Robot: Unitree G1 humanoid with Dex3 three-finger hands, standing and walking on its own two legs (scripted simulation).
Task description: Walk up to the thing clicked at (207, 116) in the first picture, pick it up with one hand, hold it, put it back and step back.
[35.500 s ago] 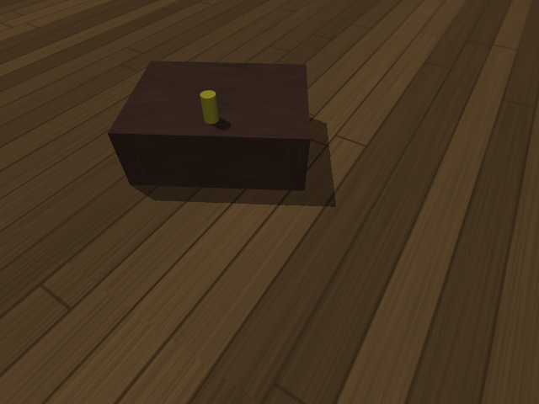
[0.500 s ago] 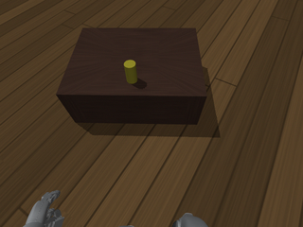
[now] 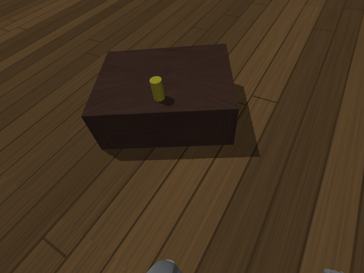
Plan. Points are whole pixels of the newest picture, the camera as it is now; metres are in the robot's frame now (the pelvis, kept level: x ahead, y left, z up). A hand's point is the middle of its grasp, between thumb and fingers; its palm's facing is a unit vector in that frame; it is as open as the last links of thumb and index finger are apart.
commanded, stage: step back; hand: left
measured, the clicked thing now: (157, 89) +1.11 +0.28 -0.37
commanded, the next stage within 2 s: stand in 1.00 s
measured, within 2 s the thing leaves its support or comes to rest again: neither
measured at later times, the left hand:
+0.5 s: hand out of the picture +0.00 +0.28 -0.14, palm faces +0.08 -0.90 -0.43, open 7.4 cm
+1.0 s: hand out of the picture +0.08 +0.32 -0.16, palm faces +0.09 -0.92 -0.39, open 7.4 cm
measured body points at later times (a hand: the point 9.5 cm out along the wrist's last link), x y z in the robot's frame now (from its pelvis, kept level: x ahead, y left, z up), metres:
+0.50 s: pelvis -0.02 +0.00 -0.01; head -0.02 -0.02 +0.44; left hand +0.00 +0.32 -0.11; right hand +0.06 -0.32 -0.14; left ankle -0.05 +0.15 -0.72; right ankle +0.01 -0.09 -0.73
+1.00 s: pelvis +0.02 +0.04 -0.01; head +0.06 +0.05 +0.44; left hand +0.07 +0.36 -0.13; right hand +0.16 -0.24 -0.13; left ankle +0.06 +0.17 -0.73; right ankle +0.01 -0.09 -0.73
